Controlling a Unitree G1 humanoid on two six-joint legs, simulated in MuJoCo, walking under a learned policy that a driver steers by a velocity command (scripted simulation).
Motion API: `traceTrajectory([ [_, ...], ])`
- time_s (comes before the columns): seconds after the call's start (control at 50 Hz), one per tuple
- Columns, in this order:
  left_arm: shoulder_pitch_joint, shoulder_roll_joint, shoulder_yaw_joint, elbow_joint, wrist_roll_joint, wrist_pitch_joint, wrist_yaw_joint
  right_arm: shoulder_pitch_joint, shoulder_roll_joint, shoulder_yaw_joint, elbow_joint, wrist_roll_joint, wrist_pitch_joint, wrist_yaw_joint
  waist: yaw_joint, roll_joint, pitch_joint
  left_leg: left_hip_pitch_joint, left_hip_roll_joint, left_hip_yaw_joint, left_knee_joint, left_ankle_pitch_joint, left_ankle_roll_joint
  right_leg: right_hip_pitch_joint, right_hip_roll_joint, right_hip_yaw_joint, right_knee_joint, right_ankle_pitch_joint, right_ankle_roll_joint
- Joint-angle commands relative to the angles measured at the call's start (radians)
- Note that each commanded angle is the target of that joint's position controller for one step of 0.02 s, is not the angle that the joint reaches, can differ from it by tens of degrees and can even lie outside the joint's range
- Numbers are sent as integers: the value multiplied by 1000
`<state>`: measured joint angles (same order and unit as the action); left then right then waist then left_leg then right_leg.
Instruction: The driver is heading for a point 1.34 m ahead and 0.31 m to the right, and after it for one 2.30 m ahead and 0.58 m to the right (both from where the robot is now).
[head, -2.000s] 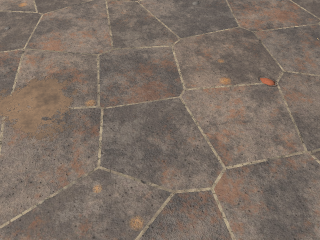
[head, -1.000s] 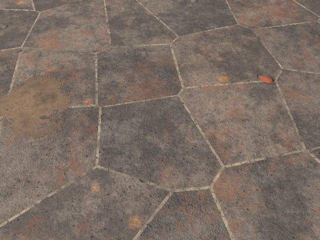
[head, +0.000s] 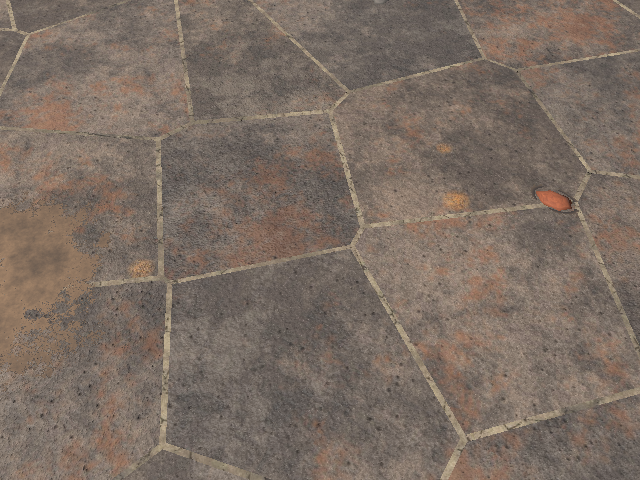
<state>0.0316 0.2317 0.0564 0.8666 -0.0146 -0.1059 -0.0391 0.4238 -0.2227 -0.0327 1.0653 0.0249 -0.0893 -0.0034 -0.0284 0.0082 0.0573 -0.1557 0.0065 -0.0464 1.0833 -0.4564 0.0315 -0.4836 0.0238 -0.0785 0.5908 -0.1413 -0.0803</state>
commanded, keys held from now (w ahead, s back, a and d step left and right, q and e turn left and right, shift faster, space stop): w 0.64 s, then w+e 0.36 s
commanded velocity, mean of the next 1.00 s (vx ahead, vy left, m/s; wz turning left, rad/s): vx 0.50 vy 0.00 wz -0.11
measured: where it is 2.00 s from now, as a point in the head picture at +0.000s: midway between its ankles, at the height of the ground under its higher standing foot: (389, 224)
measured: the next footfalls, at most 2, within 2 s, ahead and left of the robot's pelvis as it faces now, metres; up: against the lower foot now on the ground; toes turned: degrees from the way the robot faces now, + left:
left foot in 0.48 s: +0.45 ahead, +0.15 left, +0.00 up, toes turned +3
right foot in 1.04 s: +0.75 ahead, -0.10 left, +0.00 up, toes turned -13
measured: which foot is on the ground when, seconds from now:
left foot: up 0.00-0.46, down 0.48-1.00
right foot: down 0.00-0.48, up 0.50-1.00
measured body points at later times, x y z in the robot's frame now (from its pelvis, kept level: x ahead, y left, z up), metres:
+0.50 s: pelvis +0.30 +0.05 +0.00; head +0.33 +0.06 +0.45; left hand +0.25 +0.32 -0.14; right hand +0.49 -0.19 -0.10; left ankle +0.42 +0.15 -0.72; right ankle +0.11 -0.08 -0.70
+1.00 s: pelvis +0.57 +0.03 +0.01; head +0.60 +0.02 +0.46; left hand +0.79 +0.23 -0.10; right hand +0.52 -0.24 -0.13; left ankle +0.42 +0.15 -0.72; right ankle +0.72 -0.10 -0.70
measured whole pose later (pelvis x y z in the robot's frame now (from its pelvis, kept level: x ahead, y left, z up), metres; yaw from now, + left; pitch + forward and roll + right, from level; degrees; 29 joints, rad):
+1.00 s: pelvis +0.57 +0.03 +0.01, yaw -9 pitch +2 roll +2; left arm 0.06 0.22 0.05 0.84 -0.02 -0.06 -0.05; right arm 0.35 -0.25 -0.07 0.99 0.00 -0.07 -0.02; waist -0.06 -0.02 0.01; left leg 0.12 -0.01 0.20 0.23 -0.39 -0.01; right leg -0.61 -0.05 -0.04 0.60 -0.04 -0.09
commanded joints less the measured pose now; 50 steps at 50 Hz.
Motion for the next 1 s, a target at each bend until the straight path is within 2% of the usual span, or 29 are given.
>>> traceTrajectory([
  [0.02,166,107,22,21,8,-7,1,-83,-118,-24,-113,23,-53,-4,83,-29,-137,-515,91,-41,274,108,37,480,-325,485,-365,-57,-185],
  [0.04,126,79,14,20,18,-16,-4,-77,-115,-36,-109,6,-39,-13,41,-27,-108,-443,129,-41,206,154,39,364,-283,390,-389,10,-161],
  [0.06,117,66,10,30,22,-18,-8,-42,-87,-36,-103,1,-22,-16,11,-51,-93,-385,145,-44,171,171,39,293,-257,337,-418,17,-156],
  [0.1,149,78,11,55,17,-20,-4,-27,-55,-35,-103,-1,1,-20,-8,-66,-57,-371,157,-26,105,178,28,219,-240,274,-466,38,-171],
  [0.12,167,97,14,64,18,-21,3,-61,-63,-38,-119,-4,7,-22,-10,-65,-35,-403,164,-21,63,212,18,206,-238,254,-486,48,-178],
  [0.18,229,135,22,80,18,-17,28,-201,-87,-46,-170,-19,7,-22,18,-47,1,-530,174,-13,-116,376,-15,257,-236,223,-509,77,-176],
  [0.26,299,151,23,92,6,-6,43,-354,-64,-36,-210,-15,-6,-5,65,-51,11,-497,125,35,-389,566,-23,305,-198,141,-503,113,-131],
  [0.34,381,160,28,126,-5,8,46,-471,-65,-26,-249,-4,-11,17,106,-53,35,-510,95,48,-514,548,-16,433,-238,136,-459,110,-125],
  [0.38,395,167,33,136,-6,19,49,-496,-78,-27,-270,-2,-17,30,100,-60,37,-520,88,41,-552,481,6,511,-275,149,-414,143,-114],
  [0.42,376,182,40,134,-7,30,52,-452,-108,-37,-269,0,-24,37,60,-82,6,-437,63,57,-578,402,34,554,-294,152,-347,278,-93],
  [0.44,350,187,41,127,-6,36,52,-374,-135,-51,-251,-1,-26,37,10,-94,-43,-317,29,87,-593,382,53,553,-276,130,-253,451,-76],
  [0.46,336,165,33,121,-3,41,51,-208,-181,-77,-198,-3,-27,32,-66,-80,-143,-94,1,108,-598,392,82,502,-221,87,-60,561,-49],
  [0.48,346,128,14,96,14,40,51,-15,-262,-100,-158,-16,-25,22,-124,23,-299,222,174,-91,-574,393,150,299,-158,36,260,337,-11],
  [0.5,473,-19,-27,90,13,16,38,54,-336,-115,-130,-21,-21,29,-52,300,-424,561,397,-590,-699,210,320,-114,40,57,610,-324,54],
  [0.52,415,86,-6,100,-15,-10,34,43,-229,-85,-136,-17,-22,30,-85,214,-421,559,383,-680,-782,111,297,-234,4,201,741,-426,36],
  [0.54,313,147,10,68,-36,-26,32,-52,-181,-70,-156,-14,-25,27,-75,165,-274,437,349,-518,-786,170,243,-302,-50,188,759,-347,16],
  [0.56,256,148,10,55,-33,-30,39,-139,-155,-60,-178,-20,-26,26,-45,75,-202,291,314,-391,-805,287,218,-268,-105,161,718,-251,14],
  [0.58,227,142,18,53,-15,-24,45,-192,-126,-51,-185,-27,-26,29,-17,39,-141,160,277,-300,-834,379,204,-223,-137,151,652,-193,18],
  [0.6,247,127,22,56,-9,-11,46,-208,-102,-43,-181,-37,-28,31,18,57,-126,85,249,-239,-864,418,193,-158,-164,158,609,-155,18],
  [0.62,266,102,21,61,-8,3,46,-201,-96,-42,-172,-37,-29,34,33,66,-115,45,236,-210,-892,431,196,-123,-170,154,578,-139,21],
  [0.66,270,73,19,62,-9,24,48,-175,-122,-48,-155,-32,-33,27,49,58,-84,6,233,-144,-932,474,207,-133,-179,143,518,-110,34],
  [0.7,209,75,22,42,-7,35,49,-151,-149,-57,-143,-37,-34,13,39,41,-52,12,238,-91,-962,491,204,-203,-185,150,437,-21,50],
  [0.76,131,69,22,17,-6,36,40,-127,-149,-56,-132,-38,-30,-2,20,45,-28,34,217,5,-980,498,171,-239,-165,160,287,143,54],
  [0.82,35,56,15,-16,-7,32,27,-106,-155,-55,-125,-34,-30,-10,-11,47,0,47,203,92,-997,493,141,-208,-134,121,139,256,47],
  [0.92,-83,44,4,-83,-7,32,-3,-40,-164,-61,-96,-23,-6,-17,-49,32,45,226,260,160,-935,569,122,-263,-112,77,26,193,17],
  [0.96,-90,57,9,-110,-9,31,-18,-56,-182,-67,-102,-18,9,-21,-30,49,38,277,279,185,-861,741,105,-236,-88,38,10,94,-8],
  [1.0,-12,99,30,-114,-8,33,-27,-88,-216,-77,-122,-16,24,-31,28,93,-38,290,279,218,-696,1104,80,-81,-20,-29,23,-9,-44],
])
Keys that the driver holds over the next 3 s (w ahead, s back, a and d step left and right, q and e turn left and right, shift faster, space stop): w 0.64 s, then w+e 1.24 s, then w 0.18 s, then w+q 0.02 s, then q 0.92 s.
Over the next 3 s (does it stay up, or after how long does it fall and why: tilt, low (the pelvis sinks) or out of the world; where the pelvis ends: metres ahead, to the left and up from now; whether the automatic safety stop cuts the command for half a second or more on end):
stays up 1.27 -0.40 0.01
